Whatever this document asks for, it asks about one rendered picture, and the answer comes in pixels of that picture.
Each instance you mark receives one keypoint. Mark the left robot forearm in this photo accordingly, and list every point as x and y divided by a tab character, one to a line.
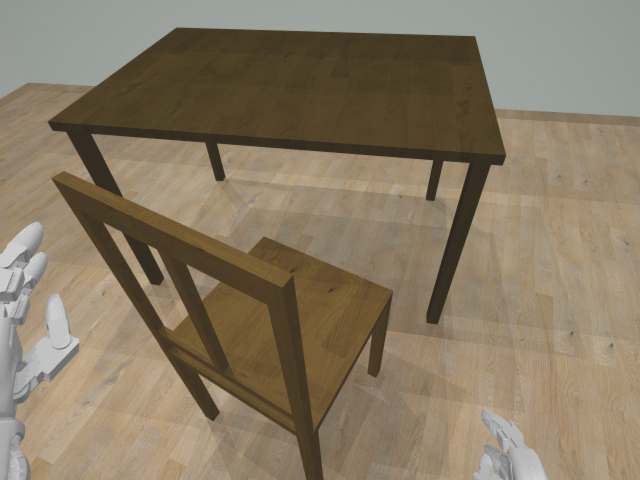
13	463

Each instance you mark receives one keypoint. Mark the left robot hand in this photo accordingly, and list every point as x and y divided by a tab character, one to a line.
20	271

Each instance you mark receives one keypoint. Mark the chair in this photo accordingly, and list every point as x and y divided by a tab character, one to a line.
281	332

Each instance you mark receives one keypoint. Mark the right robot hand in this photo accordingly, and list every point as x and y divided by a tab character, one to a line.
521	463

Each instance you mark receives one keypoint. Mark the table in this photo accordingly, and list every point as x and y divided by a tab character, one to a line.
393	95

